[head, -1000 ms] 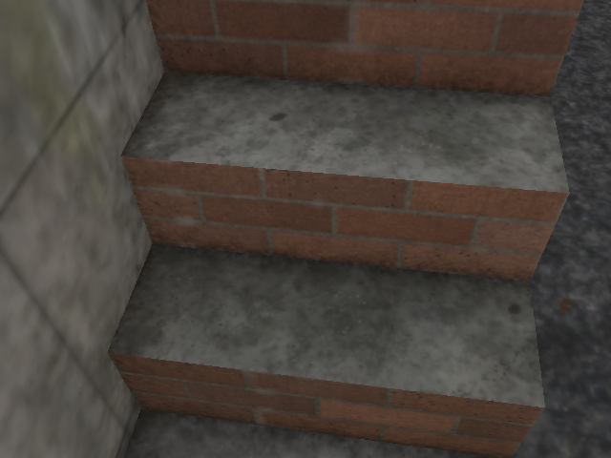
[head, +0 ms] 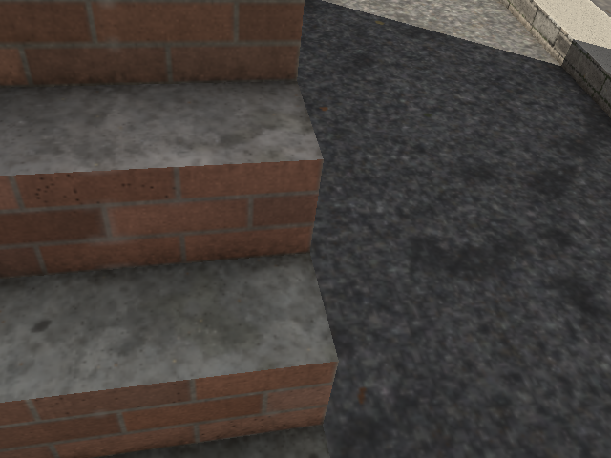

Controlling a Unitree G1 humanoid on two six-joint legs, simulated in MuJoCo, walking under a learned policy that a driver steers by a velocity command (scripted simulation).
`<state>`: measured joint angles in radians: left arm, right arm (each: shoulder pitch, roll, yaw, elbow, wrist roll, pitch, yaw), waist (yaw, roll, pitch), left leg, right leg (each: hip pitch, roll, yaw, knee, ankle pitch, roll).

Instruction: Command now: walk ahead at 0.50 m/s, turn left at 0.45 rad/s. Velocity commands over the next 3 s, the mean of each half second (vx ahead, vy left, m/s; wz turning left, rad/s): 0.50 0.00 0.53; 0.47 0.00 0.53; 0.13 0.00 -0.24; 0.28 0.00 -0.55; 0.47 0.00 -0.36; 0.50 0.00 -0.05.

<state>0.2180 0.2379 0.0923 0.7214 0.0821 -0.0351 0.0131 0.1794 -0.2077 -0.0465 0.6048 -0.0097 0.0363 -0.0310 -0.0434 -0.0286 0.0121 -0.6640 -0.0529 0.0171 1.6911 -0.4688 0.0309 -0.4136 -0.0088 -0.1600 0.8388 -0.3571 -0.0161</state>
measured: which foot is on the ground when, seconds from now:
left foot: up 0.00-0.12, down 0.14-0.50, up 0.52-0.66, down 0.68-0.78, up 0.80-1.00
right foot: down 0.00-0.12, up 0.14-0.42, down 0.44-0.60, up 0.62-0.78, down 0.80-1.00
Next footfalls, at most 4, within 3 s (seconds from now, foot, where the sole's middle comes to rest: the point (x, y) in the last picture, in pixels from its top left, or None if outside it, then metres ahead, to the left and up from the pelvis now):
0.14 left None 0.12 0.08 -0.73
0.44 right None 0.00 -0.14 -0.70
0.68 left None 0.04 0.03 -0.73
0.80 right None -0.12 -0.22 -0.94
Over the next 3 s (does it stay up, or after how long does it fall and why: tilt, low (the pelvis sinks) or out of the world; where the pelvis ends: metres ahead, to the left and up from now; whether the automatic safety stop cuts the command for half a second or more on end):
stays up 0.13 0.20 0.03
